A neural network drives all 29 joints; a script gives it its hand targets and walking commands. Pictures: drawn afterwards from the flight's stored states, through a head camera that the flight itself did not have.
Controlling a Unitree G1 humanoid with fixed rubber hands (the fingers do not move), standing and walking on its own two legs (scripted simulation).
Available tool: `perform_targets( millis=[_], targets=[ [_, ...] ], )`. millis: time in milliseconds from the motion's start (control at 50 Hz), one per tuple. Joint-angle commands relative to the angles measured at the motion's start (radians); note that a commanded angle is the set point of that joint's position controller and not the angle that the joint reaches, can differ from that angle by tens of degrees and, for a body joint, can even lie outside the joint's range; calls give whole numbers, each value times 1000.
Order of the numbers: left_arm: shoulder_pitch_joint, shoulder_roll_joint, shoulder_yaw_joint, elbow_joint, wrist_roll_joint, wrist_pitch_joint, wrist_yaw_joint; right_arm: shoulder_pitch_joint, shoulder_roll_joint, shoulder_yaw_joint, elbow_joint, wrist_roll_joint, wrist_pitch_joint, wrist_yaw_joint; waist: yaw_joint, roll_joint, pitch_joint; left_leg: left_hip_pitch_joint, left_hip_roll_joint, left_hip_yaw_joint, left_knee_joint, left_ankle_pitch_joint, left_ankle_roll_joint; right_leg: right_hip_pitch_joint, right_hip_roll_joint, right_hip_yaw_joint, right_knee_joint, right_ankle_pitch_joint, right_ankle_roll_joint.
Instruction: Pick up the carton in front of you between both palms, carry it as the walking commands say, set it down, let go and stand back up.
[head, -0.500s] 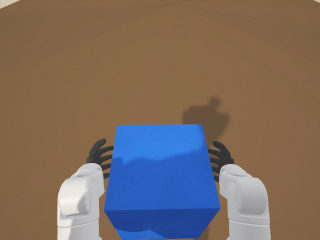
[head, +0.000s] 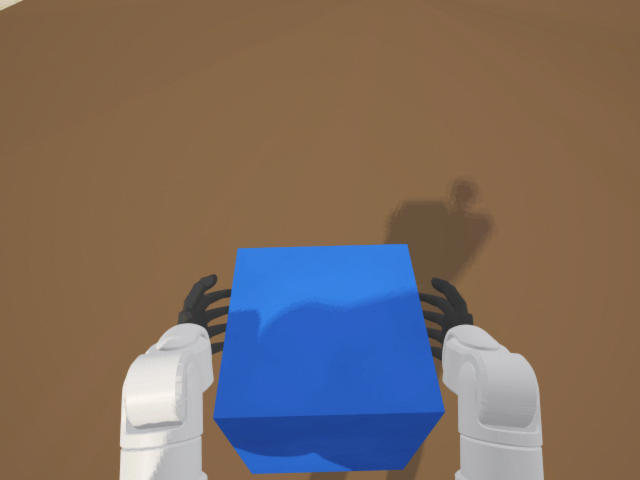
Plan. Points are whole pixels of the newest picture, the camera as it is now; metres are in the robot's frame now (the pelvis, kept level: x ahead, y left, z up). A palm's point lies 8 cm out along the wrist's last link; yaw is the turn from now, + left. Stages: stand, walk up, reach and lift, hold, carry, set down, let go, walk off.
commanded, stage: carry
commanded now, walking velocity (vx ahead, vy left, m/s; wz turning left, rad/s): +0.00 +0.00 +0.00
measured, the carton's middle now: (325, 365) +0.27 +0.01 +0.00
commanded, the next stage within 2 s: none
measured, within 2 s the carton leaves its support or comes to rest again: neither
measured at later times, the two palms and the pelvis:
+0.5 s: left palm (199, 281) +0.33 +0.16 +0.10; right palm (441, 286) +0.33 -0.14 +0.10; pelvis +0.06 +0.01 +0.01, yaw +0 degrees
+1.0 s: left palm (196, 329) +0.28 +0.16 +0.07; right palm (446, 334) +0.28 -0.14 +0.07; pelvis +0.02 +0.01 -0.01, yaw +1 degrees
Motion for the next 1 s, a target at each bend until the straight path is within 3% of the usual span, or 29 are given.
perform_targets(
  millis=[0, 60, 140, 200, 320, 460, 560, 600, 660, 700, 840, 980],
  targets=[
    [-465, -926, -728, -90, -439, 18, -264, -467, 909, 686, -93, 412, -19, 243, -20, 12, -318, 91, 135, -67, 6, 554, -6, 197, -144, 127, 54, 470, 36],
    [-418, -883, -709, -45, -413, 41, -256, -421, 867, 666, -50, 399, 1, 244, -20, 14, -320, 91, 120, -63, 40, 709, -8, 191, -134, 122, 117, 573, 36],
    [-424, -895, -695, 7, -397, 48, -257, -453, 882, 666, -9, 407, 10, 256, -20, 16, -284, 91, 112, -51, 48, 794, -11, 152, -110, 108, 135, 540, 49],
    [-486, -923, -703, -19, -411, 41, -260, -525, 913, 682, -40, 434, 3, 262, -21, 5, -265, 82, 100, -39, 45, 776, -14, 158, -99, 104, 117, 548, 53],
    [-478, -927, -703, -30, -412, 41, -254, -522, 915, 687, -60, 438, 5, 256, -23, -35, -291, 73, 75, -18, 11, 633, -27, 245, -109, 123, 104, 716, 27],
    [-470, -929, -709, -37, -407, 42, -252, -501, 912, 681, -54, 432, 5, 260, -25, 37, -275, 179, 100, -21, 28, 848, -12, 157, -64, 92, 56, 472, 47],
    [-472, -934, -710, -38, -412, 42, -256, -506, 916, 684, -64, 431, 5, 259, -25, -34, -299, 76, 84, -17, 14, 579, -23, 269, -120, 141, 89, 731, 17],
    [-470, -936, -708, -34, -411, 40, -256, -513, 915, 686, -67, 434, 6, 260, -23, -33, -289, 96, 87, -21, -7, 582, -21, 238, -121, 144, 95, 681, 16],
    [-462, -934, -705, -28, -407, 40, -254, -504, 911, 684, -58, 434, 6, 262, -23, 9, -279, 152, 113, -30, 15, 724, -9, 157, -101, 132, 105, 495, 29],
    [-462, -933, -706, -25, -405, 40, -254, -497, 910, 683, -50, 431, 5, 263, -23, 21, -273, 147, 122, -31, 24, 748, 0, 145, -97, 130, 110, 440, 33],
    [-479, -954, -723, 12, -399, 7, -266, -507, 933, 702, -17, 413, -30, 269, -23, -14, -248, 54, 106, -26, 16, 435, 12, 155, -123, 157, 94, 403, 19],
    [-473, -932, -694, 85, -348, -85, -273, -512, 919, 688, 57, 368, -122, 272, -23, -26, -203, 13, 105, -46, -35, 232, 22, 134, -127, 170, 35, 256, 19]
  ],
)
